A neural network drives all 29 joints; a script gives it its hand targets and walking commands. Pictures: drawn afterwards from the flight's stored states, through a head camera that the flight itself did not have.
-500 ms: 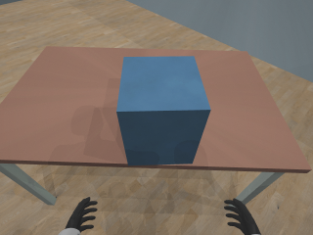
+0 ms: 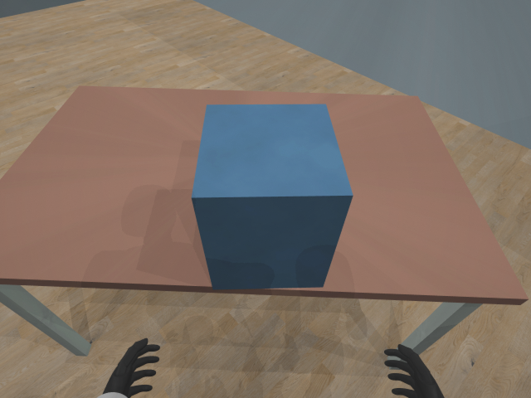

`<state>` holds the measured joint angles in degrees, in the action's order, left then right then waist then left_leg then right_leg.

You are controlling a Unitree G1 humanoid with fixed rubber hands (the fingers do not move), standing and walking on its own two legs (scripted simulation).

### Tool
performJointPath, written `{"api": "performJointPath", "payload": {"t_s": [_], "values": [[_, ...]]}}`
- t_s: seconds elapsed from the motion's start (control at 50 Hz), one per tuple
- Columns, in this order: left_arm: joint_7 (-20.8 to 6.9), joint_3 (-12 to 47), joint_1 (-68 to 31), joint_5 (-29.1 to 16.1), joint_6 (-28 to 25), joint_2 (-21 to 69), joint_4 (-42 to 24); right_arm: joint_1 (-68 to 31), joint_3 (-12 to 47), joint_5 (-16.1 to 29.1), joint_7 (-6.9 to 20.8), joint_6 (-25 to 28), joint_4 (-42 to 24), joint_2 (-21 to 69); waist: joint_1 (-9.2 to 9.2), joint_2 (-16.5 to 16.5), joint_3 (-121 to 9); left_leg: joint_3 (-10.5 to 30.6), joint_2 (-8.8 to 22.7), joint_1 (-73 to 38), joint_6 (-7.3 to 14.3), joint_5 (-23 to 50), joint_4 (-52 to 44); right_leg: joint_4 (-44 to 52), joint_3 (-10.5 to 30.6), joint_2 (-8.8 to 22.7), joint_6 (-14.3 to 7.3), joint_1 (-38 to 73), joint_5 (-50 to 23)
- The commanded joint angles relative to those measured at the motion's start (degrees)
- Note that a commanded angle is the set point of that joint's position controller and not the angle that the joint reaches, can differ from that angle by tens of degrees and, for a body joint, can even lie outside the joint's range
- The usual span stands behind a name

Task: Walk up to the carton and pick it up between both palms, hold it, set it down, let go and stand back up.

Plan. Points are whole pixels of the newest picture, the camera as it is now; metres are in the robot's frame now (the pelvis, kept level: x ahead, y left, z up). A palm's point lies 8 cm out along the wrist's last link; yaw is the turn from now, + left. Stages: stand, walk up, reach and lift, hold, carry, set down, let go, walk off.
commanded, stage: stand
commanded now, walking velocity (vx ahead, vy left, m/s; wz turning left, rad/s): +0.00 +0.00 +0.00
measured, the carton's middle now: (267, 200) +0.46 +0.01 +0.01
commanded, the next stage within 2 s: none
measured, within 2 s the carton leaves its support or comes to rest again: neither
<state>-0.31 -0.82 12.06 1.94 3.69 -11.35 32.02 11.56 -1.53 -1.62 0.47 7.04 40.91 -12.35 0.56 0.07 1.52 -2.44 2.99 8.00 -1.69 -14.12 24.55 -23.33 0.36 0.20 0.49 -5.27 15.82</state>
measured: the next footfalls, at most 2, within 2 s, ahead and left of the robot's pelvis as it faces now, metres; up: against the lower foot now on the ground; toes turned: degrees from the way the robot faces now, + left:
none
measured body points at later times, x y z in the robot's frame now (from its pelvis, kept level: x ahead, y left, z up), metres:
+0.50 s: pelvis -0.03 +0.00 +0.00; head -0.05 +0.00 +0.45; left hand +0.04 +0.28 -0.12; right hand +0.05 -0.28 -0.12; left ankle -0.01 +0.14 -0.74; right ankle -0.04 -0.12 -0.74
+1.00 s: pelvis -0.06 +0.00 +0.00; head -0.07 +0.01 +0.45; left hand -0.02 +0.30 -0.13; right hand +0.00 -0.29 -0.12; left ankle -0.01 +0.14 -0.74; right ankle -0.04 -0.12 -0.74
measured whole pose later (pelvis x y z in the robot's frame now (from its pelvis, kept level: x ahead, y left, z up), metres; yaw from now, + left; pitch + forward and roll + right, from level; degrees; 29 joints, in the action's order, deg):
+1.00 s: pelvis -0.06 +0.00 +0.00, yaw +3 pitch -4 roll -1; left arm -0.4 -1.9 17.7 0.6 -0.8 -20.0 49.7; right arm 17.1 -1.4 -1.0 1.1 0.5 53.4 -18.6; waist -0.2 0.4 2.4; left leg 0.8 2.0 12.7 -1.2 -8.4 24.7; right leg -24.5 -2.6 0.9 -0.1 -9.1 12.0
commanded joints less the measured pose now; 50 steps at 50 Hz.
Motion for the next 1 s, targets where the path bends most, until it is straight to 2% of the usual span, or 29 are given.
{"api": "performJointPath", "payload": {"t_s": [0.0,0.02,0.04,0.06,0.1,0.14,0.18,0.24,0.26,0.3,0.32,0.46,0.48,0.5,0.54,0.56,0.62,0.66,0.68,0.72,0.74,0.76,0.8,0.82,0.88,0.9,0.94,0.96,0.98], "values": [[0.87,-5.11,2.45,0.26,-5.26,-11.78,-1.26,1.72,-4.76,0.28,-1.19,-4.29,-3.43,-11.86,0.19,0.42,-8.62,1.8,3.1,-3.53,2.63,23.88,3.15,-1.45,1.35,4.64,-0.77,-1.79,-24.28],[0.82,-5.28,1.04,0.08,-5.65,-12.56,-0.73,2.13,-4.69,0.5,-0.56,-4.6,-3.41,-11.74,-0.55,-0.51,-6.6,2.25,3.16,-2.22,2.68,20.42,2.67,-0.88,1.57,4.75,-0.95,-2.72,-21.1],[0.85,-4.95,1.09,0.06,-5.74,-11.87,-0.4,2.32,-4.83,0.39,-0.44,-4.61,-3.2,-11.94,-0.41,-1.27,-5.88,2.56,3.33,-1.05,2.63,18.2,2.07,-0.41,1.85,5.02,-1.36,-2.78,-18.36],[0.51,-4.85,0.7,0.04,-5.75,-11.3,0.05,0.69,-4.46,0.25,-0.23,-4.61,-3.38,-11.04,-0.09,-1.28,-5.85,3.42,3.07,-0.85,2.69,18.09,2.02,-0.29,1.23,4.49,-1.49,-3.37,-16.88],[0.7,-4.54,0.85,0.03,-6.05,-11.82,1.63,1.73,-4.54,0.11,-0.18,-4.75,-2.43,-11.18,-0.83,-2.42,-3.18,3.49,3.35,0.86,2.68,15.91,1.3,0.37,2.21,5.3,-1.78,-3.68,-16.0],[0.58,-4.87,0.77,-0.09,-6.38,-12.58,2.2,1.43,-4.4,0.0,-0.11,-4.89,-1.92,-11.21,-0.62,-0.55,-1.07,4.13,3.23,2.55,2.51,14.82,-0.03,1.02,1.92,4.97,-1.83,-3.67,-13.42],[0.69,-4.98,1.47,-0.26,-6.3,-13.52,3.04,1.65,-4.61,-0.04,-0.2,-4.75,-1.14,-13.06,-0.26,-0.2,-1.53,4.7,3.35,1.14,2.68,15.32,0.52,1.14,2.13,5.2,-2.01,-3.88,-15.08],[0.72,-4.88,1.77,-0.48,-6.63,-15.13,4.55,2.7,-4.78,0.45,-0.3,-4.7,-0.47,-14.09,-1.11,-1.49,-1.9,4.81,3.3,0.58,2.31,14.11,-0.42,1.74,2.37,5.42,-2.02,-3.39,-13.0],[0.82,-4.78,2.38,-0.46,-6.58,-14.26,5.1,2.31,-4.6,0.24,-0.39,-4.81,0.1,-14.11,-0.42,-0.68,-2.19,5.27,3.22,1.06,2.66,13.76,-0.71,1.96,2.5,5.39,-1.86,-2.54,-12.57],[1.19,-4.81,2.79,-0.5,-6.76,-16.18,5.67,2.44,-4.61,0.4,-0.34,-4.7,0.72,-15.08,-0.75,-0.07,-1.11,5.59,3.3,0.49,2.38,14.28,-0.99,1.97,2.35,5.55,-1.75,-2.97,-13.26],[1.04,-4.64,2.97,-0.66,-6.73,-16.44,6.46,3.92,-4.59,0.5,-0.51,-4.61,1.84,-15.35,-1.27,0.63,-1.8,5.53,3.32,-0.07,2.41,12.58,-1.65,2.91,2.6,5.73,-1.8,-2.82,-11.8],[0.84,-3.76,4.2,-1.19,-6.55,-16.23,9.06,4.82,-3.48,0.82,-0.4,-4.83,4.72,-15.55,-1.66,-0.56,1.66,6.23,3.0,1.58,2.5,6.28,-3.91,5.31,2.55,5.44,-2.09,-4.55,-3.11],[0.98,-3.66,3.67,-1.25,-6.71,-16.68,9.01,3.51,-3.51,0.39,-0.45,-4.91,4.88,-15.94,-0.89,-0.94,2.29,6.84,3.15,3.27,2.57,5.9,-4.54,5.08,2.43,5.8,-1.9,-3.56,-3.24],[0.71,-3.41,2.91,-1.03,-6.57,-16.17,9.25,4.23,-3.26,0.7,-0.41,-5.09,5.44,-15.5,-1.4,-0.04,1.45,6.44,3.03,1.89,2.27,4.68,-4.48,5.81,2.59,5.5,-2.01,-4.55,-0.85],[0.78,-3.06,3.87,-1.33,-6.34,-15.75,9.98,3.34,-3.06,0.67,-0.29,-5.11,5.68,-15.52,-0.73,1.33,3.31,6.89,2.93,3.71,2.22,2.22,-5.3,6.25,2.55,5.71,-2.03,-4.8,0.99],[0.81,-3.46,3.87,-1.34,-6.44,-16.64,10.05,3.64,-3.17,0.66,-0.4,-5.09,6.01,-16.09,-1.02,-0.41,4.16,6.97,3.03,4.17,2.49,1.71,-5.43,6.68,3.15,5.89,-2.07,-5.46,1.29],[0.64,-3.72,2.81,-1.09,-6.28,-17.82,10.39,4.78,-2.82,0.56,-0.2,-5.1,7.07,-15.64,-1.38,1.71,4.3,6.36,2.19,4.39,2.05,-0.48,-4.71,7.65,3.63,5.8,-2.27,-6.63,7.02],[0.44,-3.73,3.41,-1.29,-6.29,-17.89,10.76,3.68,-2.88,0.44,-0.1,-5.15,7.1,-16.72,-1.15,-0.11,3.26,6.15,2.12,4.37,2.21,-3.62,-5.25,8.47,3.53,5.7,-2.3,-7.58,10.38],[0.44,-3.64,3.02,-1.31,-6.3,-18.34,10.66,4.06,-2.96,0.86,0.0,-5.11,7.15,-16.44,-0.84,0.83,4.49,6.88,2.25,4.81,2.4,-2.86,-5.59,8.53,3.89,5.91,-2.51,-8.32,9.95],[0.49,-4.0,2.96,-1.23,-6.39,-18.77,10.84,3.36,-2.74,0.48,0.1,-5.17,7.06,-16.51,-0.72,-0.92,5.11,7.29,2.55,6.66,2.53,-4.5,-6.36,7.45,4.05,5.93,-2.51,-7.47,10.06],[0.31,-3.8,3.21,-1.31,-6.27,-18.45,11.42,3.4,-2.76,0.55,-0.02,-5.0,7.36,-16.51,-0.68,-0.16,4.12,8.12,2.97,6.09,2.45,-5.52,-6.86,7.85,3.46,5.66,-2.56,-7.71,10.7],[0.47,-3.74,3.62,-1.14,-6.3,-18.3,11.31,3.04,-2.89,0.64,-0.01,-4.99,7.4,-17.3,-0.64,-2.72,3.95,7.72,3.03,5.67,2.22,-5.96,-6.43,7.55,3.67,5.65,-2.36,-7.38,10.12],[0.41,-3.56,4.85,-1.52,-6.16,-17.96,11.86,3.14,-2.89,0.6,0.0,-5.13,7.72,-17.38,-0.26,-1.41,3.49,8.14,2.64,7.04,2.45,-9.13,-7.1,7.6,3.24,4.98,-2.43,-7.2,11.98],[0.45,-3.74,2.4,-1.38,-6.11,-18.9,11.5,4.12,-3.11,0.63,-0.04,-5.25,8.04,-17.56,-1.03,-0.25,4.78,7.91,2.45,7.76,2.28,-7.67,-6.71,7.67,3.44,5.3,-2.66,-7.64,12.18],[0.37,-3.81,3.29,-1.3,-5.93,-18.78,11.96,3.46,-2.58,0.51,0.33,-5.37,8.05,-16.34,-0.56,-0.31,4.21,7.66,2.58,6.01,2.2,-7.96,-6.25,8.26,4.0,5.59,-2.83,-10.03,14.86],[0.39,-3.44,3.62,-1.27,-6.14,-18.53,12.18,3.77,-2.66,0.77,0.21,-5.25,8.19,-16.5,-0.79,-1.57,3.17,8.16,2.77,5.61,2.37,-8.35,-6.47,7.86,3.62,5.64,-2.85,-9.14,13.99],[0.4,-3.75,3.51,-1.45,-6.04,-19.41,12.58,3.39,-2.66,0.78,0.27,-4.96,8.05,-17.07,-0.83,-1.72,2.9,8.83,3.21,6.42,2.88,-7.13,-7.15,6.7,3.43,5.57,-2.9,-8.14,10.28],[0.39,-3.47,4.23,-1.48,-6.11,-17.98,13.03,2.79,-2.14,0.53,0.06,-5.03,8.31,-16.49,-0.11,-3.09,2.15,8.99,3.45,7.86,2.86,-7.97,-7.29,6.27,2.86,5.12,-2.64,-5.75,7.92],[0.2,-3.26,4.79,-1.57,-6.24,-18.45,13.1,3.27,-2.47,0.79,-0.03,-4.87,8.48,-17.23,-0.12,-1.77,2.32,9.39,3.64,7.1,2.97,-6.33,-7.17,6.32,2.94,5.61,-2.72,-5.61,6.76]]}}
